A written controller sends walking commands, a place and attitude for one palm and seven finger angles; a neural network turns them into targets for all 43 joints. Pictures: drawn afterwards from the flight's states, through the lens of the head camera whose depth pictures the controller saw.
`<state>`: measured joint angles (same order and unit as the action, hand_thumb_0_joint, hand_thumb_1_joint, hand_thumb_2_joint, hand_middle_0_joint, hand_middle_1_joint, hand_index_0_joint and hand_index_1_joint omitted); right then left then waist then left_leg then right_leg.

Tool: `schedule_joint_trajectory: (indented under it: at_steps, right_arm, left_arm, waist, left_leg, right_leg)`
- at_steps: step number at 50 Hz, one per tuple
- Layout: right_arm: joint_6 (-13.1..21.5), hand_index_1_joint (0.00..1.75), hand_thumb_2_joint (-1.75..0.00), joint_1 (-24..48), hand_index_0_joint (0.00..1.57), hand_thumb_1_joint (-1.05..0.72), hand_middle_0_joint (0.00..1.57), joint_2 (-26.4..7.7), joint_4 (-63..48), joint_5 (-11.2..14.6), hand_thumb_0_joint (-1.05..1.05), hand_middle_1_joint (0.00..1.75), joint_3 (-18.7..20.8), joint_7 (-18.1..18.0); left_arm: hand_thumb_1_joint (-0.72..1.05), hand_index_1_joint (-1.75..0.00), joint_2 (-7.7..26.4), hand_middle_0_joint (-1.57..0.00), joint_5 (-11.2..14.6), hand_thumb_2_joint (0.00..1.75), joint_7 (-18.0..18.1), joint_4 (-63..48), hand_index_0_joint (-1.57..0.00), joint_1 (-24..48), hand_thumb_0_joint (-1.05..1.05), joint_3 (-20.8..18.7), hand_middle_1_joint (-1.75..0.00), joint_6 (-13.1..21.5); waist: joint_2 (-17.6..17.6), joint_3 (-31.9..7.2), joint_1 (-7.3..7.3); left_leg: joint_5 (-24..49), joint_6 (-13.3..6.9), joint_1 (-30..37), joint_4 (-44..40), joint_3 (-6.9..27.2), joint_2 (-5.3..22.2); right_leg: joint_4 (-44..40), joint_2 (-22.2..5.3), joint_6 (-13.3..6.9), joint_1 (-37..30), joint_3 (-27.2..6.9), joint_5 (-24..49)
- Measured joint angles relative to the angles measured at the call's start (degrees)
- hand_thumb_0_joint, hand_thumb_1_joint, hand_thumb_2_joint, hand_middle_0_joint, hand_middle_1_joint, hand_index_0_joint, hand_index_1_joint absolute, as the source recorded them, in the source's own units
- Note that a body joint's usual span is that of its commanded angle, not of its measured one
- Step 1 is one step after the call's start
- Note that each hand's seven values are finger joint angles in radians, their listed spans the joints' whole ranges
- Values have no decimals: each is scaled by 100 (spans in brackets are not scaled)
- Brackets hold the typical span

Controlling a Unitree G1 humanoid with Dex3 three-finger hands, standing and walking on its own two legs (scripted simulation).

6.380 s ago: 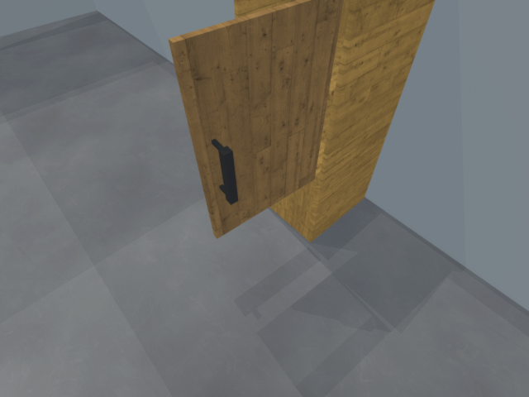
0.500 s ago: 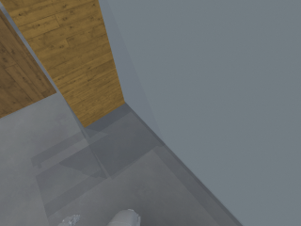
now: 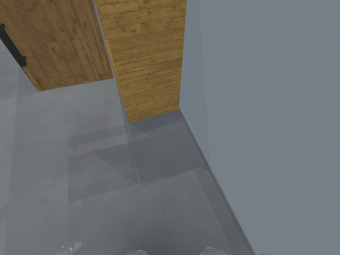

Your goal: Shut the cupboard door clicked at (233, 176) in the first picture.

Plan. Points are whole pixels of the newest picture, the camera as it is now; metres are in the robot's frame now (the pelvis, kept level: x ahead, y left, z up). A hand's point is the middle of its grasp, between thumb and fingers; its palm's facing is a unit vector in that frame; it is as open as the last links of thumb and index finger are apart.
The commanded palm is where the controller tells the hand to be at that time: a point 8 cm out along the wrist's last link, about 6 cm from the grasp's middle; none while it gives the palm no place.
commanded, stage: turn to face it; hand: left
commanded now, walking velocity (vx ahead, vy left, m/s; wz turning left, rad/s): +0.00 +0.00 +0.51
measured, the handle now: (13, 45) +0.86 +0.72 -0.06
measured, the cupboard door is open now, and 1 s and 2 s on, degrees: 86 86 86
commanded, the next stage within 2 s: take the last steps up to it in 0.38 s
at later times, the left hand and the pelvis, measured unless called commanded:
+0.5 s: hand out of the picture -0.01 +0.19 -0.19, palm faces +0.28 -0.93 -0.21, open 7.4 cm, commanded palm none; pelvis +0.01 -0.02 +0.00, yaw +13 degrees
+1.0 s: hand out of the picture -0.01 +0.16 -0.15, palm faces +0.43 -0.88 -0.22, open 7.4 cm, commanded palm none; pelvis +0.09 +0.00 +0.01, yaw +22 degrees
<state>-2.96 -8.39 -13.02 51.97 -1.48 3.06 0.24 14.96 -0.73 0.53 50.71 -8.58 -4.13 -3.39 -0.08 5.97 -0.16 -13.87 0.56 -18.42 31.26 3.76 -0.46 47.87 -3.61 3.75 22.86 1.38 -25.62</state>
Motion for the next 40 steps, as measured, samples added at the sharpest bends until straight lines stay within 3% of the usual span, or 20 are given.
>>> schedule_joint_trajectory:
  at_steps: [3,5,8,10,17,20,21,24,29,33,36,38,40]
  right_arm:
    - [-62,30,-90,-91,21,-90,20,-31,19,43,1,30,46,10]
    - [-119,30,-90,-49,21,-90,20,-109,77,72,1,30,115,11]
    - [-180,30,-90,-21,20,-91,20,-187,129,72,1,30,176,38]
    - [-198,30,-90,17,20,-91,20,-176,151,73,1,30,169,64]
    - [-125,30,-90,217,20,-91,20,-22,156,110,1,30,53,95]
    - [-16,30,-90,284,20,-91,20,10,128,105,1,30,-16,83]
    - [47,30,-90,285,20,-91,20,14,109,85,1,30,-24,73]
    - [108,30,-90,314,20,-91,20,139,118,38,1,30,-92,7]
    - [154,30,-90,171,20,-91,20,215,168,6,1,30,-169,-104]
    - [177,30,-90,-61,20,-91,20,198,267,-2,1,30,-165,-71]
    - [141,30,-90,-290,21,-90,20,164,359,24,1,30,-129,-41]
    - [84,30,-90,-422,21,-90,20,116,451,62,1,30,-80,-9]
    - [-18,30,-90,-485,20,-91,20,6,576,25,1,30,-17,52]
  left_arm:
    - [90,-30,-5,-20,2,90,6,-102,-20,-28,0,34,-30,121]
    - [90,-30,-111,-20,-42,90,42,-95,-20,-37,0,70,-30,219]
    - [90,-30,-275,-20,-54,90,86,-75,-20,-157,0,144,-30,240]
    - [90,-30,-338,-20,-54,90,97,-40,-20,-258,0,172,-30,233]
    - [90,-30,-395,-20,-84,90,60,126,-20,-484,0,208,-30,279]
    - [90,-30,-351,-20,-37,90,42,237,-20,-598,0,179,-30,258]
    - [90,-30,-326,-21,-7,90,34,275,-20,-621,0,164,-30,222]
    - [90,-30,-185,-20,15,90,67,425,-20,-513,0,122,-30,29]
    - [90,-30,-148,-20,-18,90,3,525,-20,-330,0,73,-30,-37]
    - [91,-30,-197,-20,-40,90,-95,476,-20,-274,0,71,-30,61]
    - [91,-30,-224,-20,-49,90,-147,398,-20,-304,0,69,-30,210]
    - [90,-30,-250,-20,-83,90,-120,357,-20,-356,0,65,-30,368]
    - [90,-30,-371,-20,-73,90,-82,386,-20,-466,0,97,-30,446]
  waist:
    - [-68,-91,-22]
    - [-195,-34,-22]
    - [-225,-5,-59]
    - [-138,-8,-69]
    - [202,43,66]
    - [243,20,107]
    - [237,-11,96]
    - [406,45,178]
    - [225,-13,183]
    - [-3,-124,133]
    - [-115,-227,88]
    - [-132,-268,111]
    - [-270,-277,108]
  left_leg:
    - [-121,125,-177,278,193,-77]
    - [-988,125,-467,1167,202,-124]
    - [-1426,131,-893,2757,-78,-169]
    - [-1375,187,-941,3081,-293,-104]
    - [-1206,213,-265,1421,-679,25]
    - [-387,118,246,242,-746,29]
    - [-32,-40,287,78,-695,38]
    - [-332,-257,225,306,-666,-51]
    - [-199,-220,343,-52,-461,-10]
    - [-134,-192,414,-211,-324,16]
    - [-311,-148,335,47,-223,-22]
    - [-1091,-153,12,941,-203,-89]
    - [-1216,-109,-417,2132,-165,-76]
  right_leg:
    - [-1289,98,-76,-563,48,558]
    - [-1248,106,-287,-603,171,621]
    - [-1404,-19,-414,-825,367,641]
    - [-1611,-101,-425,-978,449,716]
    - [-1808,-281,-372,-1179,774,735]
    - [-1456,-300,-289,-1080,928,515]
    - [-1177,-310,-235,-952,946,401]
    - [22,-249,-122,-472,435,-459]
    - [770,-76,-118,-73,127,-340]
    - [97,-7,-172,-258,199,-271]
    - [-1112,90,-216,-769,317,77]
    - [-1422,44,-369,-909,366,647]
    - [-1417,31,-399,-1086,523,543]
